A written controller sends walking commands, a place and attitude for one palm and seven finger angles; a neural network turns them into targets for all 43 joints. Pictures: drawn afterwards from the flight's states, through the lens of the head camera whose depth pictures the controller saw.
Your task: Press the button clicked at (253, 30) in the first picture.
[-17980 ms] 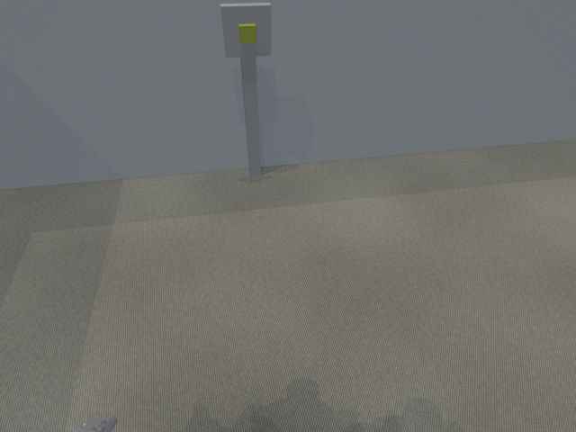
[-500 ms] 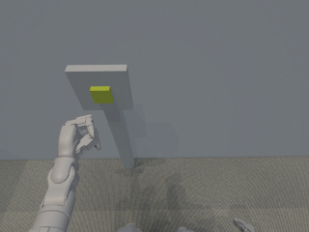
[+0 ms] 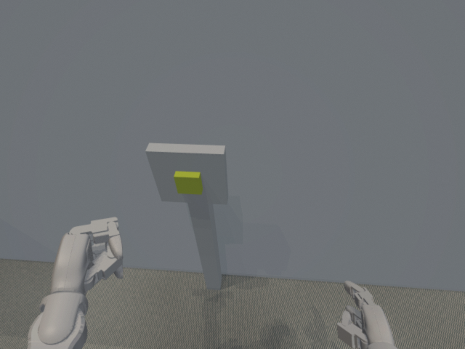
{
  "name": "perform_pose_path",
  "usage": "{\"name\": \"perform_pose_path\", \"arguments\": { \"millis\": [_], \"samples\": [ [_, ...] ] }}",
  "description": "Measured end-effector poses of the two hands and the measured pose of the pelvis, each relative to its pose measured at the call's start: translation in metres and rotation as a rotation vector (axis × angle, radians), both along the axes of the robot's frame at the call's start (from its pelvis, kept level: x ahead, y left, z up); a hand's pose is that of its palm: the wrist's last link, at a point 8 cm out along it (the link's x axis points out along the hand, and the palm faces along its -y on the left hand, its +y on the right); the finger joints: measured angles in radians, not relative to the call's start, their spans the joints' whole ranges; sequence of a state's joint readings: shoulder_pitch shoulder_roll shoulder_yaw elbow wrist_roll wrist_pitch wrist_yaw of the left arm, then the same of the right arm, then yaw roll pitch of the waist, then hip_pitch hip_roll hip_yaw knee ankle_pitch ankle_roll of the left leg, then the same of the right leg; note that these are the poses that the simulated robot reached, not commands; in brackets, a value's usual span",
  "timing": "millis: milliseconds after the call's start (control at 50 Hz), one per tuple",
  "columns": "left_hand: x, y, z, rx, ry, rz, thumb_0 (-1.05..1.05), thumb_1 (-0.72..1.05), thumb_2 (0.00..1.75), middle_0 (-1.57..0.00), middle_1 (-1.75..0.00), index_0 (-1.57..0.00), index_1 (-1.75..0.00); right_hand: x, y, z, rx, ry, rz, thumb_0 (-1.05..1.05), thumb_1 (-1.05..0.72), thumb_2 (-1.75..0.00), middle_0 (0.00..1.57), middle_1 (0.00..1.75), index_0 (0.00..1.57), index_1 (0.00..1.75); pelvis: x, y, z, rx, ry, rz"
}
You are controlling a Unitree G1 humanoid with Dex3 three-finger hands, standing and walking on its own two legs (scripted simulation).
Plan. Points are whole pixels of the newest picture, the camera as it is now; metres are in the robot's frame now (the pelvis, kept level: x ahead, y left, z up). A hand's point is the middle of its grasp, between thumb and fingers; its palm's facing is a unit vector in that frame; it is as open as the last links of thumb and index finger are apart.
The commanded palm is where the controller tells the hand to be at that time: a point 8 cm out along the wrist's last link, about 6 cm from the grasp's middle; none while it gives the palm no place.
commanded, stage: draw the hand back to the body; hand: left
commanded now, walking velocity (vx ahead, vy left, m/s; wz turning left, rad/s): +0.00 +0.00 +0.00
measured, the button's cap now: (189, 182) +0.49 +0.16 -0.02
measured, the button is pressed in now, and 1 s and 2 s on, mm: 0 0 0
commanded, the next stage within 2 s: step back with the hand held close in 0.66 s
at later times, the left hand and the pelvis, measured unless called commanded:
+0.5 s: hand (33, 268) +0.16 +0.25 +0.18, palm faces +0.41 -0.82 -0.40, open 3.1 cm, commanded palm +0.12 +0.29 +0.19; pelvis -0.01 +0.01 +0.01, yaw +0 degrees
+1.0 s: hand (46, 274) +0.16 +0.24 +0.16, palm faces +0.34 -0.83 -0.44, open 3.1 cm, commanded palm +0.10 +0.28 +0.18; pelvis -0.03 +0.01 +0.01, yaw -1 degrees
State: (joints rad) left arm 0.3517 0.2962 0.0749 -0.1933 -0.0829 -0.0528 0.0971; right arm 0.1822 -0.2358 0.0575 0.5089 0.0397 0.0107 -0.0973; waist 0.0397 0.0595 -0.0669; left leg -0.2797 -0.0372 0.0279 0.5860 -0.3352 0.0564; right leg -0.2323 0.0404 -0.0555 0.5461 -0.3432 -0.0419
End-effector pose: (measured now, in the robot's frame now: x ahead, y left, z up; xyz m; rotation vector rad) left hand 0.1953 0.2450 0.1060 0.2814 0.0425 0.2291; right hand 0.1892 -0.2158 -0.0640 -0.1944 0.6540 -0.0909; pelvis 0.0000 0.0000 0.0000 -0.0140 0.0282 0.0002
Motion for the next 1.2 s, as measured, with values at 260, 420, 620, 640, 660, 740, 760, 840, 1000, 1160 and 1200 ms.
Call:
{"name": "perform_pose_path", "arguments": {
  "millis": [260,420,620,640,660,740,760,840,1000,1160,1200],
  "samples": [
    [-0.034,0.029,0.055,0.111,-0.097,0.089,0.02,0.90,0.90,-1.30,-1.50,-1.30,-1.50,0.003,0.018,0.004,0.021,-0.001,0.064,0.02,-0.90,-0.89,0.21,0.30,0.20,0.30,0.007,0.007,0.010,-0.002,-0.059,-0.001],
    [-0.062,0.040,0.085,0.196,-0.176,0.121,0.02,0.90,0.90,-1.30,-1.50,-1.30,-1.50,-0.013,0.011,0.002,0.013,0.008,0.049,0.02,-0.90,-0.89,0.20,0.30,0.20,0.30,-0.002,0.008,0.011,-0.004,-0.083,-0.003],
    [-0.081,0.036,0.074,0.153,-0.175,0.141,0.01,0.90,0.90,-1.30,-1.50,-1.31,-1.50,-0.034,0.002,0.003,0.001,0.003,0.026,0.02,-0.90,-0.89,0.20,0.30,0.20,0.30,-0.020,0.005,0.011,-0.002,-0.111,-0.004],
    [-0.082,0.036,0.073,0.149,-0.172,0.140,0.01,0.90,0.90,-1.31,-1.50,-1.31,-1.50,-0.037,0.002,0.003,-0.002,0.003,0.023,0.02,-0.90,-0.89,0.20,0.30,0.20,0.30,-0.021,0.004,0.011,-0.002,-0.113,-0.004],
    [-0.083,0.035,0.072,0.146,-0.172,0.139,0.01,0.90,0.90,-1.31,-1.50,-1.31,-1.50,-0.038,0.001,0.003,-0.005,0.001,0.022,0.02,-0.90,-0.89,0.20,0.30,0.20,0.30,-0.022,0.003,0.012,-0.003,-0.115,-0.005],
    [-0.085,0.031,0.075,0.149,-0.196,0.131,0.02,0.89,0.90,-1.31,-1.50,-1.31,-1.50,-0.044,-0.003,0.005,-0.012,-0.011,0.017,0.02,-0.90,-0.89,0.20,0.30,0.20,0.30,-0.026,0.001,0.012,-0.005,-0.123,-0.005],
    [-0.085,0.030,0.077,0.153,-0.205,0.128,0.02,0.89,0.90,-1.31,-1.50,-1.31,-1.50,-0.044,-0.003,0.005,-0.012,-0.015,0.016,0.02,-0.90,-0.89,0.20,0.30,0.20,0.30,-0.026,0.001,0.012,-0.005,-0.124,-0.006],
    [-0.084,0.030,0.088,0.192,-0.242,0.116,0.02,0.89,0.90,-1.31,-1.50,-1.31,-1.50,-0.047,-0.005,0.005,-0.008,-0.015,0.013,0.02,-0.90,-0.89,0.20,0.30,0.20,0.30,-0.029,0.000,0.012,-0.009,-0.113,-0.006],
    [-0.069,0.035,0.077,0.229,-0.168,0.075,0.01,0.90,0.90,-1.31,-1.50,-1.31,-1.50,-0.061,-0.019,-0.004,-0.019,0.080,-0.058,0.02,-0.90,-0.89,0.21,0.30,0.20,0.30,-0.032,0.005,0.013,-0.010,-0.036,-0.020],
    [-0.071,0.033,0.079,0.276,-0.150,-0.003,0.02,0.89,0.90,-1.31,-1.50,-1.31,-1.50,-0.077,-0.025,-0.007,-0.053,0.144,-0.110,0.02,-0.90,-0.89,0.20,0.30,0.20,0.30,-0.038,0.010,0.009,0.002,-0.012,-0.022],
    [-0.075,0.035,0.086,0.298,-0.182,-0.004,0.02,0.89,0.89,-1.31,-1.50,-1.31,-1.50,-0.078,-0.024,-0.006,-0.054,0.134,-0.110,0.02,-0.90,-0.89,0.20,0.30,0.20,0.30,-0.040,0.011,0.008,0.003,-0.012,-0.023]
  ]
}}
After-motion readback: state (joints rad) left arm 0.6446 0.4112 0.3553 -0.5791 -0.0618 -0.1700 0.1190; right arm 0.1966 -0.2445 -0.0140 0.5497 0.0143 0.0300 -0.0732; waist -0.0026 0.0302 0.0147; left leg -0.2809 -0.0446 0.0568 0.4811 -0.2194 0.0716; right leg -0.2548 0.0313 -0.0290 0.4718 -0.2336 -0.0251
